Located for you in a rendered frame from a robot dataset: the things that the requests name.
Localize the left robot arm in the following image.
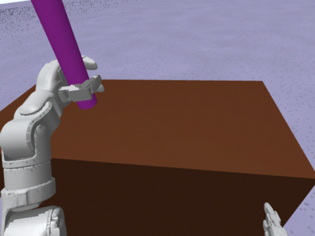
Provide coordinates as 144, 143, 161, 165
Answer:
0, 90, 67, 236

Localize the left robot hand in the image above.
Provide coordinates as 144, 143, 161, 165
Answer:
35, 55, 105, 108

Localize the right robot hand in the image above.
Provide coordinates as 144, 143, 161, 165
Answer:
263, 203, 288, 236

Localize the can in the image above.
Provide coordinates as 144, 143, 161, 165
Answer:
31, 0, 97, 109

